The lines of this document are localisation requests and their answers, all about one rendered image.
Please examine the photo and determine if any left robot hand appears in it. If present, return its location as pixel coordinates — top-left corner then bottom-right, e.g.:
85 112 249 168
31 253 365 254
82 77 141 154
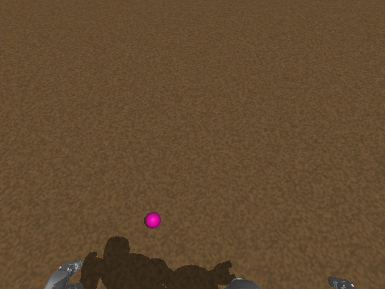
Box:
44 260 84 289

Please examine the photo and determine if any right robot hand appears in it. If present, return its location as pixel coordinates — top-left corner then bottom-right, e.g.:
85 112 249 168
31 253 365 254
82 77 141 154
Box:
328 276 358 289

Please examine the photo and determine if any ball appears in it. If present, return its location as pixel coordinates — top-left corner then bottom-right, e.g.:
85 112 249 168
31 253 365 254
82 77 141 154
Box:
145 212 161 228

